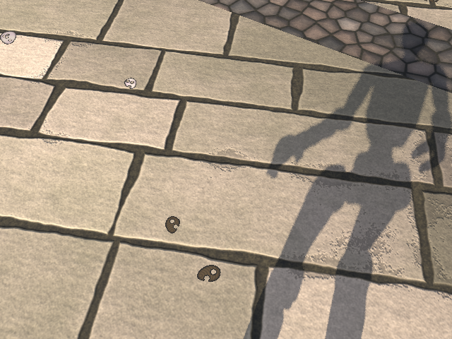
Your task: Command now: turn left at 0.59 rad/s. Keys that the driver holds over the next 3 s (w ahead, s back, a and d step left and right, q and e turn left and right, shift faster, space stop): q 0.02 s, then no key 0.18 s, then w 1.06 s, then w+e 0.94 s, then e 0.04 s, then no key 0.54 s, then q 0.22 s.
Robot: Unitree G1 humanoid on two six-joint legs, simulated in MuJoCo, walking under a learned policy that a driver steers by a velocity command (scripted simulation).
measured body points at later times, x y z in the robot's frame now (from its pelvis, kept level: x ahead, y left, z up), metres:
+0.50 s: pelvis +0.03 +0.00 +0.00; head +0.04 +0.02 +0.45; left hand +0.09 +0.29 -0.13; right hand +0.18 -0.25 -0.10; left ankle -0.02 +0.11 -0.74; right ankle +0.02 -0.13 -0.71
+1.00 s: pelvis +0.27 -0.03 +0.00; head +0.30 -0.04 +0.45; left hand +0.37 +0.25 -0.11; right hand +0.36 -0.30 -0.13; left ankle +0.15 +0.11 -0.65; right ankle +0.33 -0.11 -0.74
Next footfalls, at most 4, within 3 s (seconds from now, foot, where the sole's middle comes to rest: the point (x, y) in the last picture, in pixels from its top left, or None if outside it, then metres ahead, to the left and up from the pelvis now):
0.08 right None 0.06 -0.14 -0.77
0.44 left None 0.02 0.11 -0.77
0.86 right None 0.37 -0.11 -0.77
1.40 left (174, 269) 0.65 0.17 -0.77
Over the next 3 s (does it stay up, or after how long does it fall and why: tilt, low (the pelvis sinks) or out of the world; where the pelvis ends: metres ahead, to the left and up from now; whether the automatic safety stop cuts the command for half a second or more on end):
stays up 1.14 -0.10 -0.01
